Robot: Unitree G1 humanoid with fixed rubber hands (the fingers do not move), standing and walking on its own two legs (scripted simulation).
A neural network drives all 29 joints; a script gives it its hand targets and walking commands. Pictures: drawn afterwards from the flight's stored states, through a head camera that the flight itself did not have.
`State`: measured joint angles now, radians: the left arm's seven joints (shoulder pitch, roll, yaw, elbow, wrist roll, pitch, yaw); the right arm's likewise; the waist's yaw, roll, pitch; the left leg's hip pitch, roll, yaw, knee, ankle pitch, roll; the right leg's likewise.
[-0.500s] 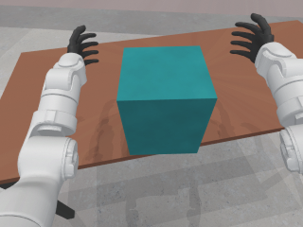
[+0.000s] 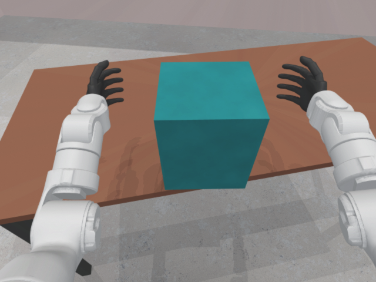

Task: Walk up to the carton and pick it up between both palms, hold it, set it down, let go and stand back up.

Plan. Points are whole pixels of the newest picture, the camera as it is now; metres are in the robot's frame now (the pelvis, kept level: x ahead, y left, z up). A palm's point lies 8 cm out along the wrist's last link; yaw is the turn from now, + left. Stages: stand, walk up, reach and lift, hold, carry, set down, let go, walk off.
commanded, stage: set down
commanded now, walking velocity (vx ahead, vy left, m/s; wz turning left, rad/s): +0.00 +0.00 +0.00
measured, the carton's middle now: (204, 128) +0.45 +0.04 +0.06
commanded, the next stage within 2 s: let go in 2.00 s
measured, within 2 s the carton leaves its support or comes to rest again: neither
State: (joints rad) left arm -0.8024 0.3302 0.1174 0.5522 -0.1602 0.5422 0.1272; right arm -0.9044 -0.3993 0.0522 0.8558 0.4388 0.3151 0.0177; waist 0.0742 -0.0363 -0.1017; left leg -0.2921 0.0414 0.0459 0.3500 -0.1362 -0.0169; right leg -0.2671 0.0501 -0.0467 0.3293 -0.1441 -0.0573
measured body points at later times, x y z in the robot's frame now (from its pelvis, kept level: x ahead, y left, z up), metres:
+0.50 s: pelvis +0.01 +0.00 +0.00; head +0.00 +0.02 +0.45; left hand +0.34 +0.25 +0.12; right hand +0.39 -0.19 +0.12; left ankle +0.02 +0.13 -0.75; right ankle +0.01 -0.08 -0.75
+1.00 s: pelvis +0.03 +0.01 +0.00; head +0.03 +0.01 +0.45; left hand +0.29 +0.23 +0.05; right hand +0.30 -0.20 +0.05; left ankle +0.02 +0.13 -0.75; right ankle +0.01 -0.08 -0.75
